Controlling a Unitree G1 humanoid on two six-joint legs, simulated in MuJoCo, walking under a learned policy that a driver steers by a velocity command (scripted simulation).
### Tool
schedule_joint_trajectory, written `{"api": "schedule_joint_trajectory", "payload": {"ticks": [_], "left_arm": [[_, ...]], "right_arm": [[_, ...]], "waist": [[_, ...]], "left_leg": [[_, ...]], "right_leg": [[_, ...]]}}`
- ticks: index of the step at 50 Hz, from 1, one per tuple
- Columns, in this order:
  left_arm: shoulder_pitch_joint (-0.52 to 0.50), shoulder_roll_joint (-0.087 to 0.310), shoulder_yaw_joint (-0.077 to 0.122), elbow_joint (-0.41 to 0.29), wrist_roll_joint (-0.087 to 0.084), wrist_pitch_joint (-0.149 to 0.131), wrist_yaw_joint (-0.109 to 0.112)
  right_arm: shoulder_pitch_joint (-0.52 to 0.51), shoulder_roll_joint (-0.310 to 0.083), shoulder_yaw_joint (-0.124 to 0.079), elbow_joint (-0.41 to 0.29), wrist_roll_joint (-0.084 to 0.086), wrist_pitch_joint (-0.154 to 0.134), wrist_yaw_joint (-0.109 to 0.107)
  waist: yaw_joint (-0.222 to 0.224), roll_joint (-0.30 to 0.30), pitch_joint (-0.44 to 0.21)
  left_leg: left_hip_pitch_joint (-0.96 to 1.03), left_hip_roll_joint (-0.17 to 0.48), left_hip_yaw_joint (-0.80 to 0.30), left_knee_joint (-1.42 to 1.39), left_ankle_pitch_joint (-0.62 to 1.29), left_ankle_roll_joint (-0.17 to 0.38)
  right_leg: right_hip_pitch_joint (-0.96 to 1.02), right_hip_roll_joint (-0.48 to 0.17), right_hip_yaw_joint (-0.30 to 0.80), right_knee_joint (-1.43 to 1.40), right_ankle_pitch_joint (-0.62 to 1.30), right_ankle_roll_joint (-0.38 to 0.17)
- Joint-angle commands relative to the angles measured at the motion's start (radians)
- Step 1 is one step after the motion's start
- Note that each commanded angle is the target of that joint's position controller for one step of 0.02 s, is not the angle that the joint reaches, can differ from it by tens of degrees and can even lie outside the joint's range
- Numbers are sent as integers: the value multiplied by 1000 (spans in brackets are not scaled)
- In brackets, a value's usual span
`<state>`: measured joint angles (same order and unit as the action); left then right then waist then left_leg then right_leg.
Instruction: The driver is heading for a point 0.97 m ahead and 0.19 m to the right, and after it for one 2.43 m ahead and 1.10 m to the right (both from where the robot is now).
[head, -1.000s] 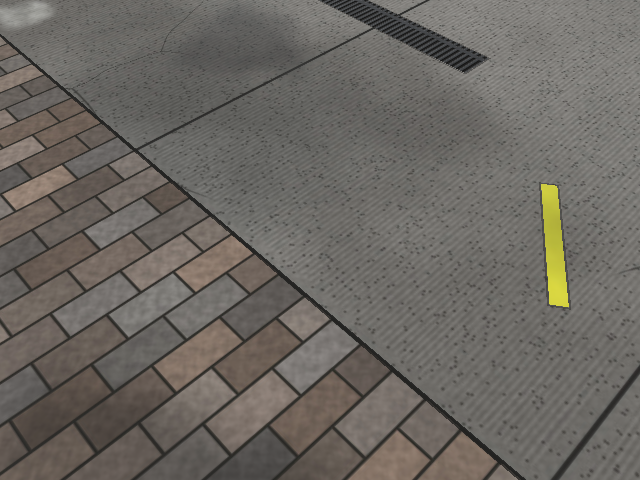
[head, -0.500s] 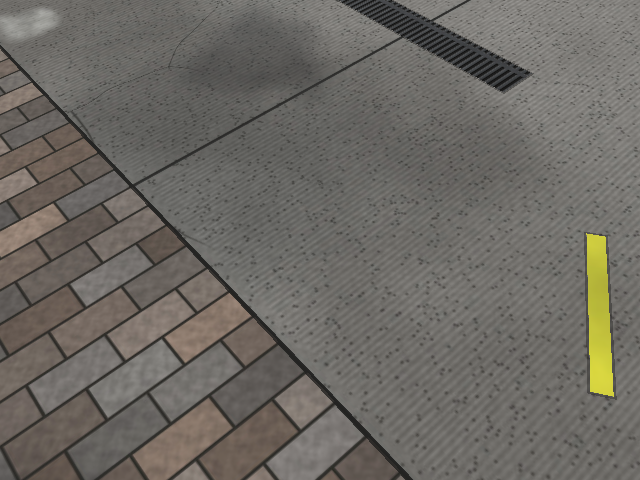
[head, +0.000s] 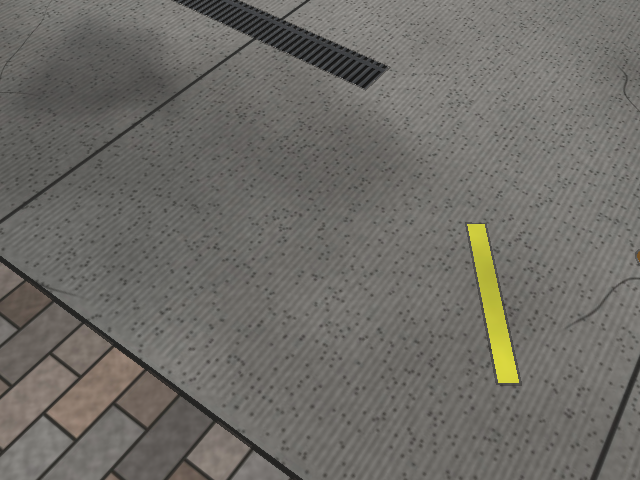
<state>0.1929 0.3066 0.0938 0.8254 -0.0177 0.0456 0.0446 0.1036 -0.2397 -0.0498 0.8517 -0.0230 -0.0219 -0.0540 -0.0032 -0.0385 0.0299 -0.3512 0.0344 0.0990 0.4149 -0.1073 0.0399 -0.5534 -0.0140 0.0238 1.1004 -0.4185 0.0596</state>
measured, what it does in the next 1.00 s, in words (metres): steps on the spot, turning right: right foot, then left foot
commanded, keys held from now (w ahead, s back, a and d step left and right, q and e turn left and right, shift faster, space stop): e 0.32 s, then no key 0.48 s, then w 0.20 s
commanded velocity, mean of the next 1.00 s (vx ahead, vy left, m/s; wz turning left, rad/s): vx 0.04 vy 0.00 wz -0.31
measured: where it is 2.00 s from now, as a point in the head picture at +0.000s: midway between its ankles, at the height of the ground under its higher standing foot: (399, 452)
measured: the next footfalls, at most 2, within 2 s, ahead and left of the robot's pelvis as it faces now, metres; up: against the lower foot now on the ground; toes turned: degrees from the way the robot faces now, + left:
right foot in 0.22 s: +0.02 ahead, -0.15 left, +0.00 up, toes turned -11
left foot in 0.66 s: +0.08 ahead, +0.08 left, +0.00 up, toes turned -16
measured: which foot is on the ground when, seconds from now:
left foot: down 0.00-0.22, up 0.24-0.64, down 0.66-1.00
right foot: up 0.00-0.20, down 0.22-1.00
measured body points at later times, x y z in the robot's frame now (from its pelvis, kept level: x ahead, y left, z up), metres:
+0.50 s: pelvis -0.01 -0.06 +0.01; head +0.01 -0.09 +0.45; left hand +0.19 +0.18 -0.08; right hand +0.05 -0.37 -0.13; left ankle +0.06 +0.10 -0.68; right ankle -0.01 -0.14 -0.74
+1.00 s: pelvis +0.03 -0.05 -0.01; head +0.03 -0.06 +0.44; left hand +0.20 +0.18 -0.12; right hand +0.04 -0.33 -0.14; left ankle +0.04 +0.09 -0.74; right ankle -0.01 -0.14 -0.74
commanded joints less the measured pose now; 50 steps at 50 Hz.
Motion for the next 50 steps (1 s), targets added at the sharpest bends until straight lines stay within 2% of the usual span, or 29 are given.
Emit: {"api": "schedule_joint_trajectory", "payload": {"ticks": [1,3,7,9,10,11,12,13,14,15,16,17,19,24,29,31,32,33,34,35,36,37,40,41,43,45,47,48,50], "left_arm": [[43,26,3,-75,3,1,-4],[19,22,-2,-96,3,-1,-14],[17,49,8,-119,3,4,-37],[77,49,16,-103,7,9,-48],[123,68,28,-87,11,11,-46],[153,139,50,-88,13,11,-34],[134,259,65,-127,22,9,-22],[138,226,56,-137,59,-21,-28],[74,204,48,-146,60,-46,-30],[4,177,44,-161,36,-58,-27],[-36,140,30,-173,16,-61,-24],[-48,116,19,-176,13,-61,-20],[-17,85,5,-170,21,-63,-14],[15,88,-2,-148,24,-64,-7],[-6,100,-5,-133,30,-56,-22],[-26,85,-14,-125,23,-53,-24],[-35,74,-19,-119,16,-51,-23],[-17,66,-23,-110,14,-53,-22],[7,44,-31,-108,29,-61,-22],[61,41,-27,-107,39,-70,-30],[30,28,-31,-104,41,-70,-29],[-16,48,-26,-105,38,-66,-28],[-38,51,-19,-104,32,-41,-22],[-14,32,-22,-88,31,-38,-23],[4,33,-17,-74,17,-42,-25],[-10,24,-18,-84,5,-68,-28],[-17,-2,-20,-87,-3,-103,-36],[-17,1,-17,-84,-4,-114,-40],[74,2,-10,-46,-6,-127,-46]], "right_arm": [[-18,-163,-37,-44,3,-3,-15],[-30,-188,-46,-45,8,1,-16],[-27,-217,-58,-37,25,11,-6],[-43,-215,-60,-34,44,20,-1],[-8,-186,-56,-17,49,26,3],[23,-129,-45,-12,35,32,15],[-24,-96,-36,-77,1,27,17],[-134,-133,-49,-104,0,19,12],[-117,-151,-58,-103,23,21,10],[-69,-159,-65,-73,24,24,2],[-45,-171,-71,-53,13,28,-6],[-23,-167,-72,-44,8,28,-6],[-3,-150,-69,-41,16,23,-1],[-46,-113,-48,-53,23,21,9],[-35,-126,-43,-47,33,14,24],[-12,-117,-38,-38,33,6,28],[14,-106,-34,-27,29,0,33],[36,-118,-32,-18,17,-6,36],[69,-166,-38,-14,3,-9,35],[52,-233,-53,-9,8,-5,34],[19,-172,-41,-7,17,-2,39],[-11,-128,-28,-15,15,-4,43],[-14,-137,-24,-8,13,-20,42],[17,-124,-19,9,12,-22,40],[53,-147,-25,27,30,-16,35],[90,-165,-27,26,42,-24,26],[109,-202,-38,32,47,-38,24],[103,-206,-41,30,48,-41,26],[24,-184,-34,4,54,-40,36]], "waist": [[5,176,-121],[-1,179,-136],[1,194,-135],[41,180,-136],[52,142,-133],[41,-55,-92],[15,-305,-47],[74,-185,-89],[28,-139,-76],[-7,-98,-73],[-16,-88,-82],[-27,-89,-98],[-24,-79,-129],[13,-102,-106],[32,-104,-71],[14,-88,-71],[-12,-70,-74],[-19,-45,-90],[-7,19,-135],[58,160,-143],[42,212,-146],[29,189,-117],[11,133,-76],[8,118,-92],[-5,116,-27],[-20,131,61],[-13,202,89],[-8,207,97],[54,187,73]], "left_leg": [[130,262,-161,-180,74,206],[130,276,-132,-179,67,201],[149,304,-102,-151,21,172],[124,289,-60,-79,-16,117],[69,253,-21,6,-69,58],[-101,155,79,243,-224,-37],[-391,-3,81,494,-548,-117],[-384,-12,-106,664,-542,-98],[-389,-1,-144,708,-434,-75],[-382,10,-160,709,-341,-65],[-372,13,-164,712,-284,-68],[-336,6,-157,738,-238,-73],[-301,-4,-153,736,-184,-81],[-235,12,-158,462,-156,-105],[-54,0,-125,283,-247,-100],[14,-8,-115,160,-206,-85],[84,-13,-105,28,-93,-72],[174,7,-131,-52,55,-55],[284,95,-209,-36,258,-27],[321,155,-247,22,368,31],[229,164,-272,-6,202,78],[183,136,-262,-26,87,65],[135,78,-204,-13,-14,7],[136,60,-186,-17,-128,-1],[110,49,-201,-26,-454,29],[100,123,-325,-93,-654,93],[124,250,-499,-189,-693,168],[95,277,-533,-204,-658,186],[-7,215,-423,-166,-543,143]], "right_leg": [[21,-39,-16,-90,44,6],[82,-48,-36,-184,51,-6],[183,-36,-78,-349,62,-52],[296,-7,-115,-528,159,-99],[383,14,-97,-618,204,-134],[475,-122,126,-755,352,-203],[503,-361,483,-791,562,-370],[414,-364,500,-826,479,-422],[397,-308,409,-832,420,-366],[387,-253,340,-818,370,-300],[385,-230,306,-808,376,-265],[372,-211,271,-800,427,-260],[398,-193,239,-792,491,-265],[456,-184,239,-790,453,-267],[371,-185,269,-772,434,-298],[373,-175,280,-737,480,-286],[362,-155,268,-712,504,-262],[340,-131,259,-698,494,-223],[297,-85,220,-651,413,-174],[240,10,135,-610,272,-136],[291,33,87,-618,196,-101],[317,28,84,-618,206,-90],[335,14,106,-626,310,-107],[348,22,98,-633,225,-115],[255,58,64,-601,-92,-137],[132,54,49,-550,-180,-149],[98,50,-25,-445,-36,-137],[127,31,-23,-442,0,-142],[321,29,-31,-564,24,-167]]}}
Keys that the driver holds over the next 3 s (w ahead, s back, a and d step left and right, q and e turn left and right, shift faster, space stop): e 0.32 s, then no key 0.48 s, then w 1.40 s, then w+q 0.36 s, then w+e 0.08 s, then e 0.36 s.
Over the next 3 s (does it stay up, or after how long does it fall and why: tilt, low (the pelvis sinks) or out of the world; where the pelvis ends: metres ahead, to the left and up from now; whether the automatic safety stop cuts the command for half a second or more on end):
stays up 1.03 -0.23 0.00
